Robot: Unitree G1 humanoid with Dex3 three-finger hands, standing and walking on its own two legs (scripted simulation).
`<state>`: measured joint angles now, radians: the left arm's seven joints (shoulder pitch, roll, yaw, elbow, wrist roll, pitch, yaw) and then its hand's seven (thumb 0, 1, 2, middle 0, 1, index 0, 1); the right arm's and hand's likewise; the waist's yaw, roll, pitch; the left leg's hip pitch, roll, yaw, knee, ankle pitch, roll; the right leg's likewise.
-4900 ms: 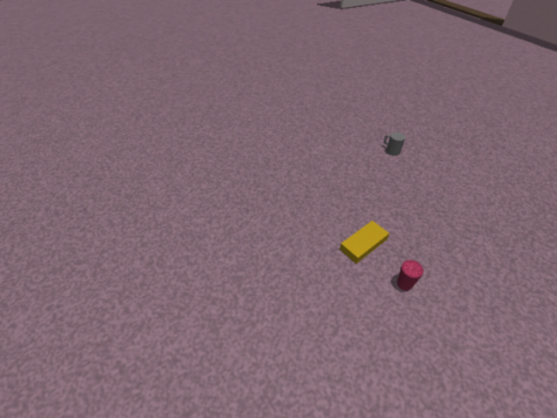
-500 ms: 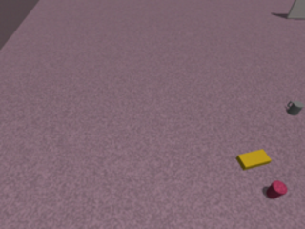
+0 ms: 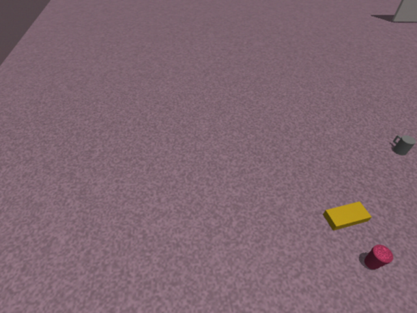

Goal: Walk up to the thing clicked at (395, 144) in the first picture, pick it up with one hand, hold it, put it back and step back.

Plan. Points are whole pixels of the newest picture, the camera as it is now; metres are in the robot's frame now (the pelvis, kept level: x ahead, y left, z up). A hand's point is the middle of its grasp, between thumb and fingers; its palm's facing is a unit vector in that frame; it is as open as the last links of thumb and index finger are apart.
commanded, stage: stand
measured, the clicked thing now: (402, 143) +1.27 -1.23 -0.73
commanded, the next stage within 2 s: walk up in 0.54 s
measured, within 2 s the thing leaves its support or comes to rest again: neither
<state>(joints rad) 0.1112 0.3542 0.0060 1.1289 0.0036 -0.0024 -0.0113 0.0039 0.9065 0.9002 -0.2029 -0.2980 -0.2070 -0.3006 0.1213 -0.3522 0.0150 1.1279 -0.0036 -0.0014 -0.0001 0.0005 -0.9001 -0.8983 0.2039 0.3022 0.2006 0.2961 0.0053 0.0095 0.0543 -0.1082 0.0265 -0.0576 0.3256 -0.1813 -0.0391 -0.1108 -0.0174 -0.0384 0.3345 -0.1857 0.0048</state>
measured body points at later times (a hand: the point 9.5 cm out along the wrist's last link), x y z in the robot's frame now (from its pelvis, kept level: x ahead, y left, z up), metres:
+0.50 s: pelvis +0.00 +0.00 +0.00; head +0.01 +0.00 +0.45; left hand +0.08 +0.30 -0.13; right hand +0.07 -0.30 -0.13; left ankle +0.00 +0.15 -0.75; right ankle +0.00 -0.12 -0.75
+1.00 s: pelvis +0.11 +0.06 -0.01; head +0.10 +0.09 +0.44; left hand +0.14 +0.40 -0.15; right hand +0.16 -0.27 -0.11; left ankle +0.13 +0.18 -0.75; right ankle +0.11 -0.08 -0.68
